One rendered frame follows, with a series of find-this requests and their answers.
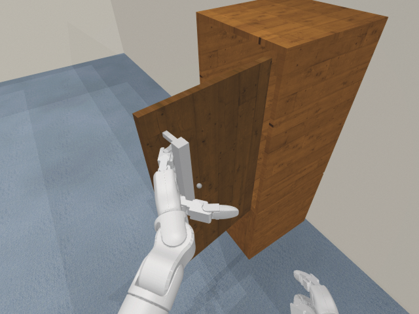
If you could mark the cupboard door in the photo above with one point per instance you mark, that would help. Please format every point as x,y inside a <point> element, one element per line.
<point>222,119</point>

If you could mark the handle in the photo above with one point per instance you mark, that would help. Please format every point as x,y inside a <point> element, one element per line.
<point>183,168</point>

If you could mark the right robot hand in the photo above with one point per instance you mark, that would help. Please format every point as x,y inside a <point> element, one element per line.
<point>320,300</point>

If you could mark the left robot hand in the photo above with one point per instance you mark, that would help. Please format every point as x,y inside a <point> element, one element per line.
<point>167,196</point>

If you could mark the left robot forearm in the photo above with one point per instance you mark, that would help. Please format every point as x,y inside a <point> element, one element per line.
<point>159,276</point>

